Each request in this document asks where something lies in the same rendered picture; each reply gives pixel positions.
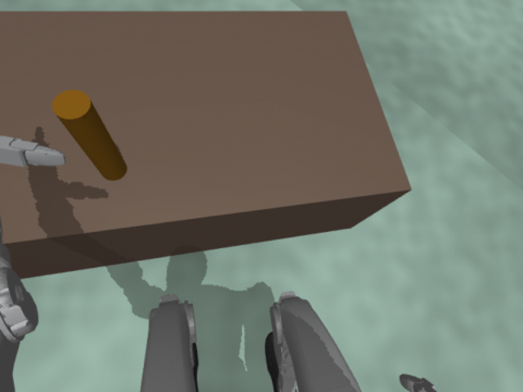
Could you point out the right robot foot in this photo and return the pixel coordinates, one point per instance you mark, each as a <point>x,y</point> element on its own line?
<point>271,361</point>

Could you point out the left robot arm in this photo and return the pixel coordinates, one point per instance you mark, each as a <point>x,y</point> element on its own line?
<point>18,317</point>

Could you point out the left robot hand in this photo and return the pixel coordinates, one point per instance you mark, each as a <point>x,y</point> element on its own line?
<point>14,151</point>

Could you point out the right robot hand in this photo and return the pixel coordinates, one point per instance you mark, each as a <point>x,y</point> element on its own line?
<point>414,384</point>

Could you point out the can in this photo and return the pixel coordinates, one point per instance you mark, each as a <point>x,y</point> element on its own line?
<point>76,111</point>

